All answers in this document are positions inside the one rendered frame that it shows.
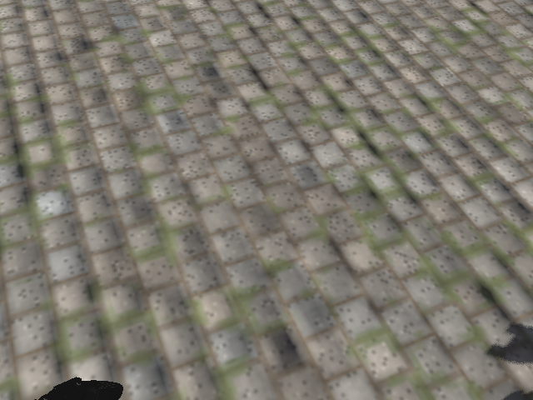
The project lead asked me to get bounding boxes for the robot left hand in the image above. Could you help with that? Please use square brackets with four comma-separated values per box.
[34, 377, 123, 400]

